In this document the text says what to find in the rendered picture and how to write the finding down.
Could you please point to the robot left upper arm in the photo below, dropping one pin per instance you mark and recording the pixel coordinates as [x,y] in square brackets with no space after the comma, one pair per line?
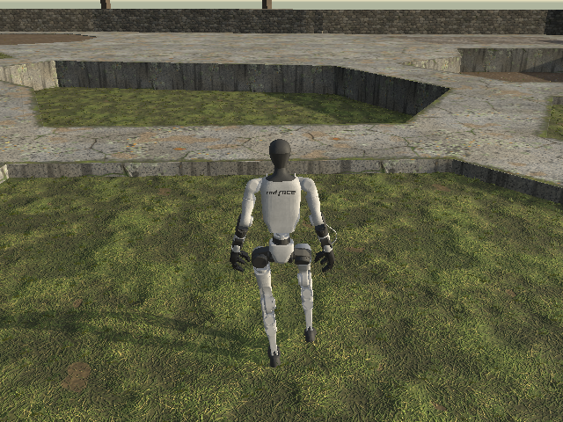
[252,187]

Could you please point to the left robot hand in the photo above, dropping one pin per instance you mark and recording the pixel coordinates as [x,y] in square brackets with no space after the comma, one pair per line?
[234,258]

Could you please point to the robot right upper arm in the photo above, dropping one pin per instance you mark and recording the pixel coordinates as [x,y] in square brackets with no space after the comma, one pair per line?
[308,185]

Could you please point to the robot left forearm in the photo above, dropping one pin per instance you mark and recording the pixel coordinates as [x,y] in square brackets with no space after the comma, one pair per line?
[239,237]

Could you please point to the right robot shin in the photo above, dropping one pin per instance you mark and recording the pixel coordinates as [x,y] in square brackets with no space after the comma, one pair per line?
[307,302]

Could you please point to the robot right forearm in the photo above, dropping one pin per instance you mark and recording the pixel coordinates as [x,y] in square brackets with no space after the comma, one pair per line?
[323,236]

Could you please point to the robot right foot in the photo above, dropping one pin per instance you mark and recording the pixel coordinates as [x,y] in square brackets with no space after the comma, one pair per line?
[310,335]

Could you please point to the right robot hand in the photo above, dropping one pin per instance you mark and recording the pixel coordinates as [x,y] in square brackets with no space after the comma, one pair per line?
[329,257]

